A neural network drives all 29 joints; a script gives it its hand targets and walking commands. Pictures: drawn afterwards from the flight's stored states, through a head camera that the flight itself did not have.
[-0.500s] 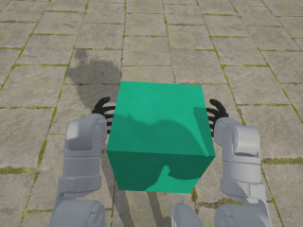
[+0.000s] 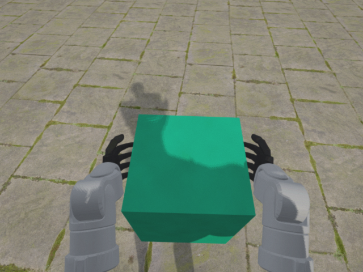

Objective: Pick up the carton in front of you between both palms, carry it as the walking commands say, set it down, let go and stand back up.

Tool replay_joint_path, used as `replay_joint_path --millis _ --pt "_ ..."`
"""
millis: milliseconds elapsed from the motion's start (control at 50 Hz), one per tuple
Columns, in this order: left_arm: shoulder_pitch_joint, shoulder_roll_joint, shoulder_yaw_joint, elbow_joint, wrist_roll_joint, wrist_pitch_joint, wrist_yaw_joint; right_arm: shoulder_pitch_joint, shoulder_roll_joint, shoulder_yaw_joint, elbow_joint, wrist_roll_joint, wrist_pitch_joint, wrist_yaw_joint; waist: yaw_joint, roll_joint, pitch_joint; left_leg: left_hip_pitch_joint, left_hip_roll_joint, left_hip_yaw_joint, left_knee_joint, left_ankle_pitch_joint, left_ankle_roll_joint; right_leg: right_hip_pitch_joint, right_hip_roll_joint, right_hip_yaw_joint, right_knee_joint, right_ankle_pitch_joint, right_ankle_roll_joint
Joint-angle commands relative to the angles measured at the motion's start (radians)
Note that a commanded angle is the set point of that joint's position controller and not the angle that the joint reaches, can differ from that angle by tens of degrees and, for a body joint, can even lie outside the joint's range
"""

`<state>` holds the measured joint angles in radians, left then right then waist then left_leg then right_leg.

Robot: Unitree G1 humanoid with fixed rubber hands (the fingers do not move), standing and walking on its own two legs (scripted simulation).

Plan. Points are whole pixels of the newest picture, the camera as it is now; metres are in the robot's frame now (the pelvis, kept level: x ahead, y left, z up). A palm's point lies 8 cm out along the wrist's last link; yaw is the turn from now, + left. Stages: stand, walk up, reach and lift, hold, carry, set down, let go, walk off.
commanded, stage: carry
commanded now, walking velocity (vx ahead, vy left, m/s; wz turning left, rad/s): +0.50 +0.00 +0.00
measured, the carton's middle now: (186, 185) +0.32 +0.02 +0.02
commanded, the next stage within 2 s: none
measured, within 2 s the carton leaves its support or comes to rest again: neither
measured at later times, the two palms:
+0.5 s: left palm (134, 94) +0.58 +0.18 +0.07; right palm (239, 100) +0.56 -0.12 +0.08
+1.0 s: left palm (159, 37) +0.90 +0.14 +0.09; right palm (239, 40) +0.90 -0.16 +0.09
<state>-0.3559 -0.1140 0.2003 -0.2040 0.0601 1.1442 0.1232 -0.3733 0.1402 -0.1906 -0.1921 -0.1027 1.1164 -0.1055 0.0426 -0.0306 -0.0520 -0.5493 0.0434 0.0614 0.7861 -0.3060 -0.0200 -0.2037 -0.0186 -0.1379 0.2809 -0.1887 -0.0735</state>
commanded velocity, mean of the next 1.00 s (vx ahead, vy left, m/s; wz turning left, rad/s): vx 0.50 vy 0.00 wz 0.00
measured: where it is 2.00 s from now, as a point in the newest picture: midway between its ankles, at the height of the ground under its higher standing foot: (190, 148)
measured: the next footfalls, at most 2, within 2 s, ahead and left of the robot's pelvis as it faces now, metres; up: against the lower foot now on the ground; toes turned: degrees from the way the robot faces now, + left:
left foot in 0.18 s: +0.29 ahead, +0.14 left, +0.00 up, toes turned +9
right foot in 0.66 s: +0.59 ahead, -0.10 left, +0.00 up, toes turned -15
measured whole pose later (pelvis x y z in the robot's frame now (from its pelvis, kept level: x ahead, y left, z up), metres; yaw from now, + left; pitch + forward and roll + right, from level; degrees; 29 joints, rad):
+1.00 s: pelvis +0.63 +0.00 +0.00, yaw -1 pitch +4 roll +1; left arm -0.13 -0.13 0.09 -0.37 0.10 1.21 0.09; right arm -0.15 0.13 -0.09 -0.39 -0.12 1.20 -0.09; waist 0.02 0.01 -0.10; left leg -0.58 0.11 0.13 0.63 -0.12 -0.01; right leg -0.08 -0.05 -0.23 0.25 -0.25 -0.02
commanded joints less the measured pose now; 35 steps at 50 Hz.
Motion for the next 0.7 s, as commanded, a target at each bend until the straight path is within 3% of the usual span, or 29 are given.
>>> replay_joint_path --millis 0,100,140,160,180,200,220,240,260,280,320,380,460,560,600,620,640,660,680 --pt "-0.482 -0.922 -0.780 -0.073 -0.399 0.031 -0.301 -0.368 0.912 0.758 -0.031 0.309 0.036 0.211 -0.020 -0.143 -0.321 -0.013 -0.029 0.088 -0.166 0.119 -0.005 0.330 -0.194 0.126 -0.021 0.524 -0.048" --pt "-0.346 -0.878 -0.773 -0.106 -0.342 0.049 -0.308 -0.304 0.924 0.794 -0.082 0.350 0.072 0.246 -0.013 -0.167 -0.225 0.100 -0.027 0.137 -0.332 0.254 0.012 0.269 -0.194 0.060 0.000 0.464 -0.023" --pt "-0.305 -0.894 -0.773 -0.121 -0.344 0.059 -0.307 -0.255 0.913 0.782 -0.085 0.364 0.086 0.258 -0.035 -0.107 -0.255 0.332 -0.059 0.201 -0.389 0.220 0.027 0.163 -0.169 -0.006 0.171 0.433 0.013" --pt "-0.282 -0.885 -0.771 -0.129 -0.340 0.064 -0.306 -0.221 0.908 0.774 -0.080 0.366 0.091 0.263 -0.046 -0.064 -0.300 0.516 -0.020 0.158 -0.365 0.145 0.040 0.039 -0.147 -0.030 0.301 0.355 0.038" --pt "-0.305 -0.868 -0.773 -0.143 -0.344 0.072 -0.306 -0.214 0.884 0.762 -0.077 0.363 0.096 0.266 -0.063 0.113 -0.335 0.643 0.195 -0.174 -0.450 0.002 0.096 -0.134 -0.086 -0.049 0.560 0.106 0.080" --pt "-0.347 -0.874 -0.790 -0.171 -0.353 0.082 -0.303 -0.226 0.882 0.756 -0.055 0.362 0.093 0.269 -0.069 0.340 -0.356 0.821 0.398 -0.560 -0.538 -0.057 0.248 -0.449 0.027 -0.003 0.804 -0.259 0.098" --pt "-0.359 -0.877 -0.795 -0.169 -0.358 0.083 -0.303 -0.218 0.906 0.758 -0.061 0.378 0.092 0.271 -0.066 0.294 -0.334 0.779 0.413 -0.592 -0.552 0.034 0.280 -0.536 -0.018 0.100 0.951 -0.320 0.068" --pt "-0.368 -0.895 -0.798 -0.169 -0.365 0.077 -0.304 -0.234 0.933 0.766 -0.076 0.389 0.088 0.273 -0.066 0.219 -0.318 0.721 0.381 -0.505 -0.538 0.147 0.264 -0.541 -0.056 0.131 0.991 -0.299 0.048" --pt "-0.362 -0.917 -0.802 -0.169 -0.368 0.068 -0.305 -0.247 0.953 0.776 -0.093 0.399 0.083 0.276 -0.063 0.118 -0.318 0.666 0.358 -0.407 -0.537 0.176 0.237 -0.523 -0.092 0.143 0.973 -0.246 0.043" --pt "-0.352 -0.935 -0.808 -0.169 -0.368 0.059 -0.304 -0.262 0.967 0.788 -0.109 0.408 0.077 0.279 -0.057 0.065 -0.306 0.600 0.333 -0.319 -0.563 0.171 0.202 -0.490 -0.119 0.148 0.901 -0.185 0.045" --pt "-0.324 -0.969 -0.814 -0.164 -0.366 0.045 -0.299 -0.268 0.977 0.802 -0.128 0.421 0.069 0.283 -0.053 0.107 -0.296 0.531 0.286 -0.190 -0.615 0.112 0.163 -0.421 -0.115 0.110 0.754 -0.121 0.061" --pt "-0.265 -0.973 -0.819 -0.161 -0.344 0.029 -0.288 -0.219 0.964 0.810 -0.139 0.424 0.061 0.291 -0.055 0.139 -0.269 0.540 0.258 -0.095 -0.655 0.125 0.167 -0.419 -0.105 0.057 0.564 -0.044 0.090" --pt "-0.236 -0.942 -0.829 -0.195 -0.338 0.025 -0.277 -0.189 0.916 0.810 -0.171 0.419 0.060 0.292 -0.062 0.154 -0.214 0.590 0.213 0.009 -0.625 0.339 0.144 -0.408 -0.074 -0.016 0.343 0.074 0.092" --pt "-0.248 -0.868 -0.824 -0.248 -0.351 0.058 -0.276 -0.161 0.849 0.787 -0.194 0.391 0.085 0.276 -0.067 0.182 -0.154 0.633 0.200 0.067 -0.568 0.462 0.118 -0.343 -0.052 -0.066 0.229 0.143 0.065" --pt "-0.239 -0.841 -0.810 -0.233 -0.351 0.074 -0.278 -0.169 0.823 0.782 -0.188 0.384 0.100 0.271 -0.055 0.179 -0.178 0.615 0.185 0.115 -0.438 0.599 0.096 -0.196 -0.010 -0.119 0.176 0.101 0.046" --pt "-0.231 -0.832 -0.802 -0.217 -0.350 0.079 -0.279 -0.168 0.810 0.781 -0.184 0.382 0.107 0.269 -0.043 0.148 -0.223 0.550 0.150 0.167 -0.291 0.647 0.073 -0.025 0.033 -0.163 0.151 0.058 0.040" --pt "-0.219 -0.825 -0.791 -0.198 -0.347 0.083 -0.281 -0.177 0.794 0.779 -0.180 0.381 0.113 0.268 -0.021 0.098 -0.290 0.403 0.125 0.175 -0.108 0.522 0.041 0.199 -0.040 -0.063 0.157 0.017 0.027" --pt "-0.226 -0.803 -0.774 -0.174 -0.333 0.081 -0.284 -0.207 0.798 0.789 -0.195 0.389 0.124 0.267 -0.011 -0.127 -0.381 0.115 0.035 0.153 0.209 0.265 -0.012 0.433 -0.318 0.385 0.069 -0.152 -0.097" --pt "-0.211 -0.831 -0.772 -0.149 -0.336 0.076 -0.285 -0.231 0.798 0.791 -0.203 0.391 0.128 0.270 -0.007 -0.306 -0.379 -0.105 -0.072 0.070 0.408 -0.157 -0.013 0.502 -0.421 0.657 -0.061 -0.048 -0.178"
